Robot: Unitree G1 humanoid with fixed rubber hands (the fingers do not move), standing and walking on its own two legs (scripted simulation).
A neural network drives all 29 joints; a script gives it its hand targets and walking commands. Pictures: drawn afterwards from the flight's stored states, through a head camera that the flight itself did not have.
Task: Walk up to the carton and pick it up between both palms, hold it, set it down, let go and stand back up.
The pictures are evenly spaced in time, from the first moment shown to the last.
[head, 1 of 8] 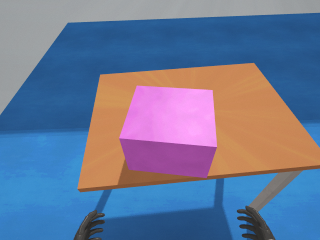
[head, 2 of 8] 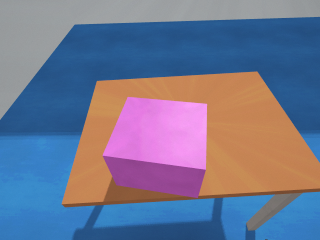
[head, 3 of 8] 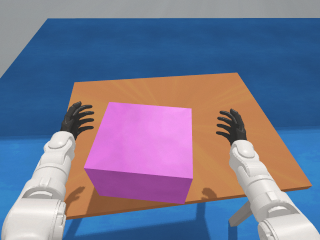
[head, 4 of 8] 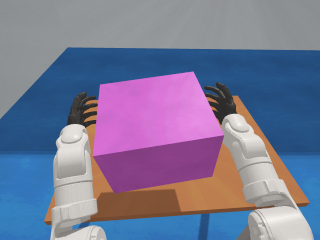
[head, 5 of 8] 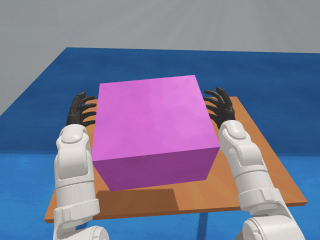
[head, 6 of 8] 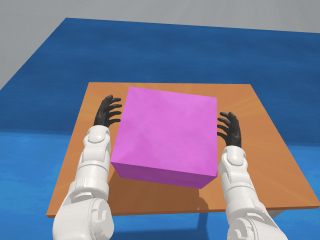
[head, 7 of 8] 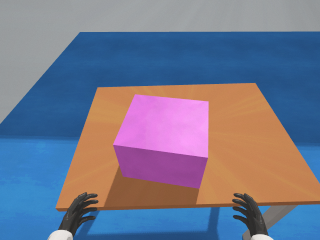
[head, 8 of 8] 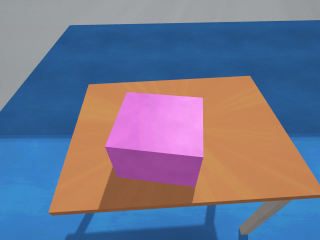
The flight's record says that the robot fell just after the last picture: no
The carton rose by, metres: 0.18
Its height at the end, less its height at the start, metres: +0.00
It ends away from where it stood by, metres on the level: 0.06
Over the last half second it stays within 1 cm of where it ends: yes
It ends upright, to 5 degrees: yes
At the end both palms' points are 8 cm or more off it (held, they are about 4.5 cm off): yes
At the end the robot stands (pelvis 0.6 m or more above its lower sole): yes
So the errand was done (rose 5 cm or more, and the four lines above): yes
